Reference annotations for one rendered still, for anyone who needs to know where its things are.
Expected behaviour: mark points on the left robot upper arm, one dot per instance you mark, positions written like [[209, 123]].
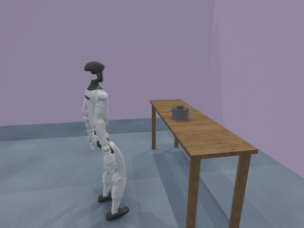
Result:
[[84, 109]]

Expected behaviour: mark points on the robot right forearm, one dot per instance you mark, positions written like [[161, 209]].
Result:
[[100, 132]]

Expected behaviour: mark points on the right robot upper arm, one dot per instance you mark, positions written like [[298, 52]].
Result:
[[101, 98]]

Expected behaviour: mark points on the lid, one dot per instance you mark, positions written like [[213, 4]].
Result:
[[180, 109]]

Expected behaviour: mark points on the humanoid robot torso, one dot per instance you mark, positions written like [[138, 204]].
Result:
[[90, 105]]

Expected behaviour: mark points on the pot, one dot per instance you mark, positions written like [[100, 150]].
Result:
[[180, 115]]

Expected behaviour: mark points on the robot left forearm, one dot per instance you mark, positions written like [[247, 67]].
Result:
[[89, 127]]

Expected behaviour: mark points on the right robot hand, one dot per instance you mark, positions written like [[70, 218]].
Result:
[[110, 159]]

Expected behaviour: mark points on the table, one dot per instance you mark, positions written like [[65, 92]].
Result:
[[202, 138]]

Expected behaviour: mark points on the left robot hand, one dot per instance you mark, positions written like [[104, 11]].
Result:
[[91, 142]]

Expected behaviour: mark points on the left robot shin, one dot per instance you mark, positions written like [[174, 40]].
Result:
[[107, 180]]

